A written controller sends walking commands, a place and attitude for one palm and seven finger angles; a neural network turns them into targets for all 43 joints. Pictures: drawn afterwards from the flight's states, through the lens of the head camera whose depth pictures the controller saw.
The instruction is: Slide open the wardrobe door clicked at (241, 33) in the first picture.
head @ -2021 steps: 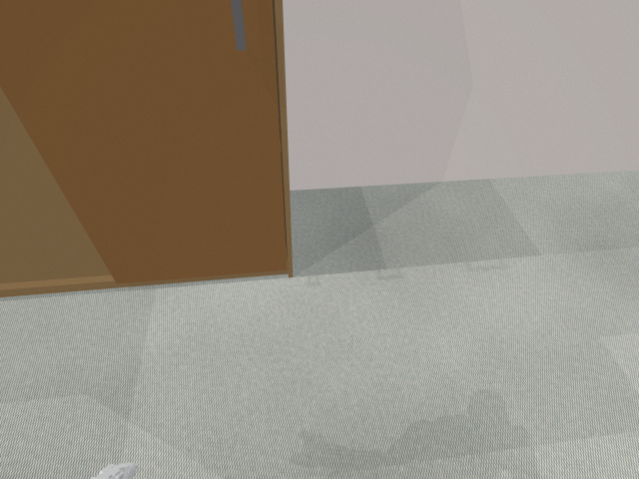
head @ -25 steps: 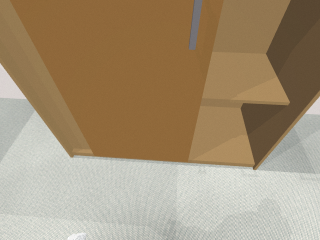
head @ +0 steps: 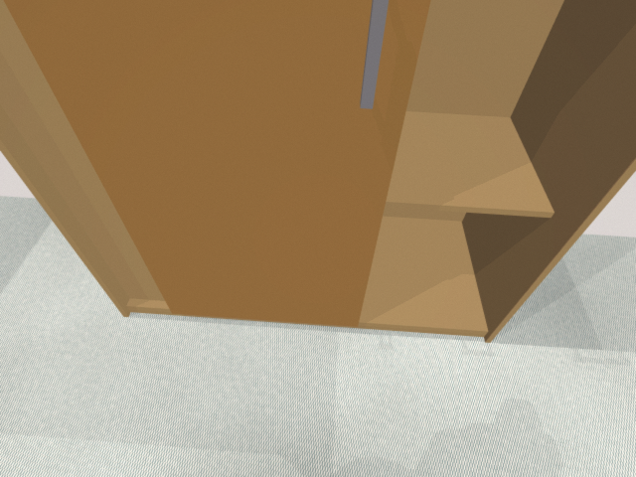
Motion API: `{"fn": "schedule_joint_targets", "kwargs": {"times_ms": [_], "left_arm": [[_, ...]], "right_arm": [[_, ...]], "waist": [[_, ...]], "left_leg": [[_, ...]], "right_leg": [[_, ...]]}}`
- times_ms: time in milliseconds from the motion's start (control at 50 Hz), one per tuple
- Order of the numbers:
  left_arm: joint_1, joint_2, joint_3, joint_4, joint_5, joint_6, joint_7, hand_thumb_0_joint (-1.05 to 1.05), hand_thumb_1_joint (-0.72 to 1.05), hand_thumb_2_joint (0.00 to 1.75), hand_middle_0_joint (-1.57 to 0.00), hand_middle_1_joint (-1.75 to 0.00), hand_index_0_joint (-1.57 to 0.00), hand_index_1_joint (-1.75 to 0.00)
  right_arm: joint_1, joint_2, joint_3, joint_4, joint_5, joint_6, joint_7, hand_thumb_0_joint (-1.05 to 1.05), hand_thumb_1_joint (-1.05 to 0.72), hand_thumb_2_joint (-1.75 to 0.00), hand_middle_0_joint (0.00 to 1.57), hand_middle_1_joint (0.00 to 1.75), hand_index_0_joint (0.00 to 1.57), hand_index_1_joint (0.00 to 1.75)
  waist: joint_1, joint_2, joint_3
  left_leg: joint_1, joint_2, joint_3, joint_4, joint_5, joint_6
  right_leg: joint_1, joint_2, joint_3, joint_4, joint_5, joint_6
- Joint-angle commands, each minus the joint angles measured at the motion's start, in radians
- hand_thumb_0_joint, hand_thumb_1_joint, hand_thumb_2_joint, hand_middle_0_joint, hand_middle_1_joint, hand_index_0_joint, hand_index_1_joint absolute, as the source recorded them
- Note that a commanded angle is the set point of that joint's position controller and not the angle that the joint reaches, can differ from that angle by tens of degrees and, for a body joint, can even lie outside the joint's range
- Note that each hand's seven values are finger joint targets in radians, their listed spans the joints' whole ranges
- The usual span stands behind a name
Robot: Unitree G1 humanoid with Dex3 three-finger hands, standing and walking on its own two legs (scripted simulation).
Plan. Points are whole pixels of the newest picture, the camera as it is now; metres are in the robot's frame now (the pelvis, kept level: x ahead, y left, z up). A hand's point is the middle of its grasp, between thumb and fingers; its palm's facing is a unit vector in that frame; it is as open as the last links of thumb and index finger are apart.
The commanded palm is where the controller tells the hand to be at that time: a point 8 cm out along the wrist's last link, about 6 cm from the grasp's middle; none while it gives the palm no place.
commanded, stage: let the arm hang, fingers relaxed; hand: right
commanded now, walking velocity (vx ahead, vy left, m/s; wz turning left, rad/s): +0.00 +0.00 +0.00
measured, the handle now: (373, 40) +0.66 -0.03 +0.23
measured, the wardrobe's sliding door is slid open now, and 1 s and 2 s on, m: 0.45 0.45 0.45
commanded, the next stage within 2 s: look to check the result in 0.30 s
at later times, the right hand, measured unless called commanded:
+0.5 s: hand out of the picture +0.05 -0.17 -0.17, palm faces +0.00 +0.98 -0.19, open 7.3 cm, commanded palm none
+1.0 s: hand out of the picture +0.04 -0.16 -0.18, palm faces +0.01 +0.98 -0.17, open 7.3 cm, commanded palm none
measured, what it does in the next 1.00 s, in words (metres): stands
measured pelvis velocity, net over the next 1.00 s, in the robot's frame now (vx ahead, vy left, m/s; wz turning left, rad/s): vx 0.04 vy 0.01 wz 0.00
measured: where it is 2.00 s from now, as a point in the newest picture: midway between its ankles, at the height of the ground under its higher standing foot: outside the picture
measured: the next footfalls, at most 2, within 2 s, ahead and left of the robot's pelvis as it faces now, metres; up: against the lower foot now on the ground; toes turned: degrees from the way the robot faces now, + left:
none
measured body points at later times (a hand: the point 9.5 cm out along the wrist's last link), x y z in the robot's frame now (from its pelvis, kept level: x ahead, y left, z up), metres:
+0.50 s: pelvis +0.03 +0.00 +0.00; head +0.05 +0.00 +0.45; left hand +0.04 +0.23 -0.16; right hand +0.05 -0.23 -0.16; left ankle +0.02 +0.13 -0.74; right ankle +0.02 -0.09 -0.74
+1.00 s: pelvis +0.04 +0.01 +0.00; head +0.06 +0.00 +0.45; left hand +0.04 +0.23 -0.16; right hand +0.04 -0.22 -0.16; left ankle +0.02 +0.13 -0.74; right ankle +0.02 -0.09 -0.74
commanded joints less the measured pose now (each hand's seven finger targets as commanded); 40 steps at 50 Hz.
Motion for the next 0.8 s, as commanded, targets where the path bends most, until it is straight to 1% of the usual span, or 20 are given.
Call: {"fn": "schedule_joint_targets", "kwargs": {"times_ms": [0,80,140,160,200,240,260,320,380,400,440,480,520,600,640,660,700,740,760,780], "left_arm": [[0.027,0.115,0.024,-0.019,-0.003,-0.025,0.008,0.00,0.90,0.90,-0.20,-0.30,-0.20,-0.30],[0.014,0.107,0.019,-0.003,-0.004,-0.030,0.009,0.00,0.90,0.90,-0.20,-0.30,-0.20,-0.30],[0.006,0.109,0.016,0.006,-0.004,-0.029,0.010,0.00,0.90,0.90,-0.20,-0.30,-0.20,-0.30],[0.003,0.109,0.017,0.006,-0.006,-0.030,0.010,0.00,0.90,0.90,-0.20,-0.30,-0.20,-0.30],[0.003,0.105,0.016,0.014,-0.005,-0.031,0.011,0.00,0.90,0.90,-0.20,-0.30,-0.20,-0.30],[-0.003,0.112,0.015,0.017,-0.005,-0.032,0.013,0.00,0.90,0.90,-0.20,-0.30,-0.20,-0.30],[-0.004,0.109,0.015,0.017,-0.007,-0.031,0.013,0.00,0.90,0.90,-0.20,-0.30,-0.20,-0.30],[-0.007,0.110,0.014,0.023,-0.005,-0.030,0.014,0.00,0.90,0.90,-0.20,-0.30,-0.20,-0.30],[-0.005,0.110,0.014,0.028,-0.007,-0.031,0.015,0.00,0.90,0.90,-0.20,-0.30,-0.20,-0.30],[-0.003,0.110,0.013,0.032,-0.007,-0.032,0.016,0.00,0.90,0.90,-0.20,-0.30,-0.20,-0.30],[-0.003,0.112,0.012,0.034,-0.007,-0.031,0.017,0.00,0.90,0.90,-0.20,-0.30,-0.20,-0.30],[0.001,0.109,0.012,0.036,-0.008,-0.032,0.018,0.00,0.90,0.90,-0.20,-0.30,-0.20,-0.30],[0.000,0.109,0.012,0.040,-0.008,-0.030,0.019,0.00,0.90,0.90,-0.20,-0.30,-0.20,-0.30],[0.006,0.105,0.011,0.046,-0.009,-0.030,0.021,0.00,0.90,0.90,-0.20,-0.30,-0.20,-0.30],[0.007,0.104,0.010,0.049,-0.008,-0.030,0.022,0.00,0.90,0.90,-0.20,-0.30,-0.20,-0.30],[0.009,0.102,0.009,0.048,-0.010,-0.028,0.022,0.00,0.90,0.90,-0.20,-0.30,-0.20,-0.30],[0.011,0.098,0.008,0.052,-0.009,-0.029,0.023,0.00,0.90,0.90,-0.20,-0.30,-0.20,-0.30],[0.012,0.098,0.008,0.052,-0.009,-0.030,0.023,0.00,0.90,0.90,-0.20,-0.30,-0.20,-0.30],[0.012,0.099,0.008,0.049,-0.010,-0.029,0.023,0.00,0.90,0.90,-0.20,-0.30,-0.20,-0.30],[0.015,0.094,0.009,0.053,-0.010,-0.029,0.023,0.00,0.90,0.90,-0.20,-0.30,-0.20,-0.30]], "right_arm": [[0.038,-0.079,-0.008,-0.028,0.003,-0.021,-0.009,0.00,-0.90,-0.90,0.20,0.30,0.20,0.30],[0.022,-0.076,-0.005,-0.023,0.005,-0.025,-0.012,0.00,-0.90,-0.90,0.20,0.30,0.20,0.30],[0.012,-0.074,-0.004,-0.021,0.007,-0.026,-0.011,0.00,-0.90,-0.90,0.20,0.30,0.20,0.30],[0.014,-0.077,-0.006,-0.020,0.005,-0.027,-0.013,0.00,-0.90,-0.90,0.20,0.30,0.20,0.30],[0.008,-0.074,-0.005,-0.018,0.007,-0.029,-0.013,0.00,-0.90,-0.90,0.20,0.30,0.20,0.30],[0.001,-0.075,-0.006,-0.018,0.008,-0.030,-0.012,0.00,-0.90,-0.90,0.20,0.30,0.20,0.30],[0.005,-0.077,-0.006,-0.017,0.008,-0.029,-0.013,0.00,-0.90,-0.90,0.20,0.30,0.20,0.30],[0.001,-0.070,-0.003,-0.012,0.009,-0.028,-0.012,0.00,-0.90,-0.90,0.20,0.30,0.20,0.30],[0.005,-0.074,-0.003,-0.008,0.009,-0.030,-0.013,0.00,-0.90,-0.90,0.20,0.30,0.20,0.30],[0.004,-0.072,-0.004,-0.008,0.009,-0.031,-0.013,0.00,-0.90,-0.90,0.20,0.30,0.20,0.30],[0.009,-0.069,-0.003,-0.004,0.010,-0.030,-0.013,0.00,-0.90,-0.90,0.20,0.30,0.20,0.30],[0.016,-0.068,-0.002,-0.001,0.010,-0.032,-0.014,0.00,-0.90,-0.90,0.20,0.30,0.20,0.30],[0.016,-0.063,-0.001,0.004,0.011,-0.029,-0.014,0.00,-0.90,-0.90,0.20,0.30,0.20,0.30],[0.030,-0.062,0.000,0.010,0.011,-0.030,-0.015,0.00,-0.90,-0.90,0.20,0.30,0.20,0.30],[0.030,-0.058,0.000,0.012,0.011,-0.029,-0.015,0.00,-0.90,-0.90,0.20,0.30,0.20,0.30],[0.034,-0.062,0.000,0.012,0.009,-0.029,-0.016,0.00,-0.90,-0.90,0.20,0.30,0.20,0.30],[0.035,-0.055,0.001,0.016,0.011,-0.027,-0.015,0.00,-0.90,-0.90,0.20,0.30,0.20,0.30],[0.042,-0.054,0.001,0.018,0.011,-0.028,-0.015,0.00,-0.90,-0.90,0.20,0.30,0.20,0.30],[0.048,-0.056,0.002,0.017,0.010,-0.029,-0.016,0.00,-0.90,-0.90,0.20,0.30,0.20,0.30],[0.043,-0.054,0.002,0.018,0.010,-0.028,-0.016,0.00,-0.90,-0.90,0.20,0.30,0.20,0.30]], "waist": [[-0.004,0.013,0.006],[-0.004,0.017,0.001],[-0.002,0.000,0.006],[-0.004,0.019,0.010],[0.000,0.010,-0.009],[0.001,-0.004,-0.013],[-0.001,0.010,-0.014],[0.003,0.008,0.003],[0.004,0.023,-0.017],[0.004,0.016,-0.021],[0.004,0.017,-0.016],[0.005,0.039,-0.027],[0.005,0.025,-0.007],[0.005,0.031,-0.014],[0.006,0.015,0.005],[0.003,0.025,0.005],[0.004,0.021,0.018],[0.003,0.014,0.014],[0.001,0.024,0.011],[0.004,0.019,0.013]], "left_leg": [[0.058,0.078,-0.074,-0.060,0.004,0.033],[0.070,0.089,-0.075,-0.061,0.065,0.030],[0.074,0.091,-0.078,-0.071,0.065,0.029],[0.072,0.091,-0.076,-0.073,0.076,0.028],[0.088,0.098,-0.080,-0.073,0.119,0.029],[0.093,0.097,-0.081,-0.074,0.126,0.029],[0.091,0.096,-0.076,-0.079,0.119,0.028],[0.084,0.096,-0.079,-0.085,0.112,0.029],[0.098,0.101,-0.078,-0.085,0.145,0.029],[0.106,0.100,-0.079,-0.082,0.158,0.030],[0.104,0.099,-0.078,-0.086,0.153,0.030],[0.109,0.100,-0.079,-0.086,0.168,0.031],[0.101,0.100,-0.075,-0.092,0.144,0.030],[0.106,0.100,-0.077,-0.092,0.160,0.031],[0.101,0.098,-0.077,-0.095,0.148,0.032],[0.103,0.095,-0.075,-0.096,0.144,0.031],[0.101,0.096,-0.075,-0.098,0.131,0.031],[0.103,0.097,-0.077,-0.102,0.127,0.031],[0.101,0.096,-0.076,-0.102,0.135,0.032],[0.102,0.097,-0.078,-0.102,0.129,0.032]], "right_leg": [[-0.044,-0.141,0.144,-0.152,0.002,-0.007],[-0.006,-0.137,0.128,-0.138,0.113,0.000],[0.008,-0.135,0.121,-0.141,0.122,0.004],[0.018,-0.135,0.118,-0.136,0.139,0.004],[0.037,-0.134,0.109,-0.128,0.181,0.006],[0.049,-0.134,0.108,-0.130,0.194,0.008],[0.056,-0.136,0.108,-0.126,0.193,0.007],[0.061,-0.135,0.107,-0.134,0.186,0.009],[0.081,-0.137,0.103,-0.127,0.222,0.007],[0.085,-0.137,0.102,-0.125,0.233,0.009],[0.091,-0.137,0.100,-0.127,0.233,0.008],[0.103,-0.138,0.099,-0.122,0.244,0.008],[0.097,-0.137,0.100,-0.128,0.227,0.007],[0.110,-0.137,0.098,-0.124,0.239,0.007],[0.103,-0.136,0.098,-0.130,0.233,0.007],[0.101,-0.138,0.098,-0.127,0.233,0.007],[0.094,-0.137,0.100,-0.134,0.223,0.007],[0.096,-0.136,0.101,-0.133,0.217,0.006],[0.103,-0.137,0.098,-0.127,0.223,0.005],[0.099,-0.136,0.099,-0.131,0.215,0.006]]}}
